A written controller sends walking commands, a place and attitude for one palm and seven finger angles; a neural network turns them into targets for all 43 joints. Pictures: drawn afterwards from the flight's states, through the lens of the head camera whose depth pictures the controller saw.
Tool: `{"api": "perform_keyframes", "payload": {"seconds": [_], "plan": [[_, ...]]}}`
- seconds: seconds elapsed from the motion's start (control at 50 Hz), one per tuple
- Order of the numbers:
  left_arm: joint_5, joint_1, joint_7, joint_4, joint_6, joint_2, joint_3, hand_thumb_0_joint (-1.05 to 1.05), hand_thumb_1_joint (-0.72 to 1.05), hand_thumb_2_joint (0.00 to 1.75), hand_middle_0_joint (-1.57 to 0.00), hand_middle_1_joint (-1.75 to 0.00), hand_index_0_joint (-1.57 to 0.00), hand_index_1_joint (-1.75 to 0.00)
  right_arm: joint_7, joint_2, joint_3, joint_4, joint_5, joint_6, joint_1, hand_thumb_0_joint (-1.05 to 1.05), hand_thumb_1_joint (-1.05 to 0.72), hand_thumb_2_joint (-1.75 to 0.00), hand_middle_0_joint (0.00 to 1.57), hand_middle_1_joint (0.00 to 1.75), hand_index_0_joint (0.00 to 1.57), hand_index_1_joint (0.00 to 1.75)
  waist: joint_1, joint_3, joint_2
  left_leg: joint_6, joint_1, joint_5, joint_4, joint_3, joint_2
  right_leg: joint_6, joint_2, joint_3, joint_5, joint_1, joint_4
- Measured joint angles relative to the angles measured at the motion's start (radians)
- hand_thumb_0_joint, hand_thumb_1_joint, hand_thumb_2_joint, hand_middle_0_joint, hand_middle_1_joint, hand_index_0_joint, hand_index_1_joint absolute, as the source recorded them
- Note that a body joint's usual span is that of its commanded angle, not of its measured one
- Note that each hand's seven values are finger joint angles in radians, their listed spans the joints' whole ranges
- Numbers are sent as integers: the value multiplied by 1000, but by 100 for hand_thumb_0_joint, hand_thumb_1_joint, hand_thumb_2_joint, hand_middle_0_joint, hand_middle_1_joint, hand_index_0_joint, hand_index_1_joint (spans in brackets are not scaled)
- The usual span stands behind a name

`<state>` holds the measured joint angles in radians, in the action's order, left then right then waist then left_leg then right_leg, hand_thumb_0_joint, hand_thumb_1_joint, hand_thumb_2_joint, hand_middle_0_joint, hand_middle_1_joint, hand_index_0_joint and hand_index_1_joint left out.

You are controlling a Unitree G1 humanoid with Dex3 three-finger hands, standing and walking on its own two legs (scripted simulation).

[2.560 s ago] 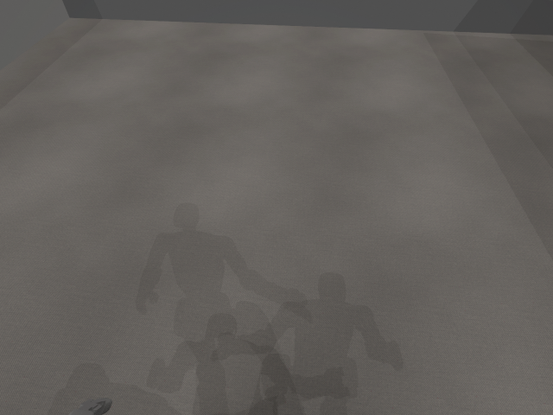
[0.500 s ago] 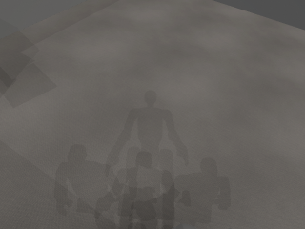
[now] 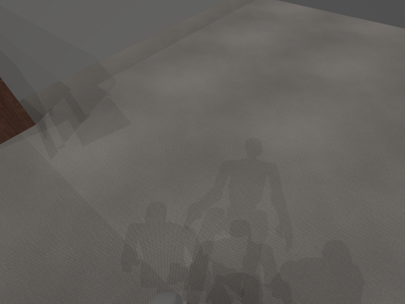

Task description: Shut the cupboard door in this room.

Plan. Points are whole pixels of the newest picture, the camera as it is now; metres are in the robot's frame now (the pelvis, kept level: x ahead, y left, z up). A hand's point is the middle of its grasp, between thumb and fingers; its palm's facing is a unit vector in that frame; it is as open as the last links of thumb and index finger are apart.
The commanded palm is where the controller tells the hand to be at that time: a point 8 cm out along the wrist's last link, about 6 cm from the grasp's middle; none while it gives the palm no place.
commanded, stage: turn or walk to find it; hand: left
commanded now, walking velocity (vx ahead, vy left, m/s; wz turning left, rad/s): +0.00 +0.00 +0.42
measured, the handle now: out of the picture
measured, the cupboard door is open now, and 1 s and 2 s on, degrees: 77 77 77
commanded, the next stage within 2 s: stand and wait in 0.66 s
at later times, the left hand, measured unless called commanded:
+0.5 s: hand out of the picture -0.02 +0.27 -0.17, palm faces +0.24 -0.94 -0.24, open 7.4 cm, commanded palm none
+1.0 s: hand out of the picture -0.10 +0.19 -0.16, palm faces +0.38 -0.90 -0.22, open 7.4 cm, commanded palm none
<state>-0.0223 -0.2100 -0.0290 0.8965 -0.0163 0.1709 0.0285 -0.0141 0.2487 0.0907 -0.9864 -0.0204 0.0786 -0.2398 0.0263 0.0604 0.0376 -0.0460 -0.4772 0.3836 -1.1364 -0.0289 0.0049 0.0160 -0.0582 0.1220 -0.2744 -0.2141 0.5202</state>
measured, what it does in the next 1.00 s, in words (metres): steps on the spot, turning left: left foot, then right foot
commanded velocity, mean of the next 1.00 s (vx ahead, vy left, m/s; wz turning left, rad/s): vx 0.00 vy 0.00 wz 0.27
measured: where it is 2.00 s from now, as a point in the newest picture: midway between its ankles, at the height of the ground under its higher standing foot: outside the picture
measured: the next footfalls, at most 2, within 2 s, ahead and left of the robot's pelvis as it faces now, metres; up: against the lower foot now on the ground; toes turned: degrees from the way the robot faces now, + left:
left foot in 0.22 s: +0.02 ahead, +0.15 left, +0.00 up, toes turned +10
right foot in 0.70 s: +0.02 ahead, -0.08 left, +0.00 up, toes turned +14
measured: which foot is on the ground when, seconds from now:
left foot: up 0.00-0.20, down 0.22-0.70, up 0.72-1.00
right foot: down 0.00-0.22, up 0.24-0.68, down 0.70-1.00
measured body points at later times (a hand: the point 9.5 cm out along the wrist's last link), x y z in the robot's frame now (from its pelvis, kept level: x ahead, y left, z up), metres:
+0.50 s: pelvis -0.04 +0.05 +0.00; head -0.02 +0.08 +0.45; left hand -0.03 +0.32 -0.15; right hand +0.09 -0.17 -0.13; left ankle -0.02 +0.14 -0.74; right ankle -0.02 -0.10 -0.68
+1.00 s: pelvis -0.07 +0.01 +0.00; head -0.05 +0.01 +0.45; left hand -0.12 +0.24 -0.15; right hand +0.05 -0.22 -0.15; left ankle -0.13 +0.14 -0.71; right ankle -0.02 -0.09 -0.74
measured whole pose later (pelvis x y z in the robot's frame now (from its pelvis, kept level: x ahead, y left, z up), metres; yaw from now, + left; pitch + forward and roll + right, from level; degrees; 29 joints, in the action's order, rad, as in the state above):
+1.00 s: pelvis -0.07 +0.01 +0.00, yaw +20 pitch -2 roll +0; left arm -0.03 -0.27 -0.02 0.99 -0.01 0.16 0.02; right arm 0.01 0.22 0.07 -1.04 -0.01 0.06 -0.24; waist -0.01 0.04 0.01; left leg -0.04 -0.29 0.41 -0.74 0.00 -0.04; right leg 0.01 -0.05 0.09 -0.25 -0.21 0.49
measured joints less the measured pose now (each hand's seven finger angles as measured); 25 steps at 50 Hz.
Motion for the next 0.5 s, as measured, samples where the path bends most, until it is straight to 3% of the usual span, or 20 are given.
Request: {"api": "perform_keyframes", "payload": {"seconds": [0.06,0.16,0.22,0.28,0.34,0.4,0.5], "plan": [[-4,-17,0,13,1,3,1,0,91,89,-20,-30,-20,-30,0,-1,-3,-8,2,5,2,1,-91,-90,19,30,19,30,-7,4,-20,-13,33,25,70,17,-27,-5,-18,23,3,5,-5],[-9,-37,5,34,-3,27,10,0,91,89,-20,-30,-20,-30,2,-12,-17,-7,10,-2,27,1,-91,-90,19,29,19,30,-31,18,-59,-7,132,63,315,63,-42,-27,-57,59,-10,-18,35],[-2,-53,7,47,-14,50,21,0,91,89,-20,-30,-20,-30,3,-16,-26,11,11,-24,40,1,-91,-90,19,29,19,30,-34,15,-75,17,210,-64,521,87,-36,-54,-86,81,-44,-58,114],[2,-54,3,68,-49,80,35,0,91,89,-20,-30,-20,-30,6,-42,-35,24,5,-45,63,1,-91,-90,19,29,19,30,-47,22,-107,73,193,-59,497,96,-16,-73,-72,1,-222,-153,336],[2,-43,8,87,-61,93,44,1,91,89,-20,-30,-20,-30,18,-59,-47,34,3,-55,67,1,-91,-90,19,30,20,30,-43,17,-101,88,208,-87,552,80,-9,-78,-39,-47,-195,-221,508],[3,-32,14,83,-53,94,45,1,91,89,-20,-30,-20,-30,23,-67,-55,34,4,-57,67,1,-91,-90,20,30,20,30,-42,9,-89,95,225,-135,619,61,3,-88,-28,-67,-146,-238,534],[6,-5,13,63,-46,79,41,1,91,89,-19,-30,-20,-30,23,-70,-53,34,3,-57,57,1,-91,-90,20,30,20,30,-29,-2,-62,101,229,-181,672,26,22,-97,-12,-91,-153,-202,436]]}}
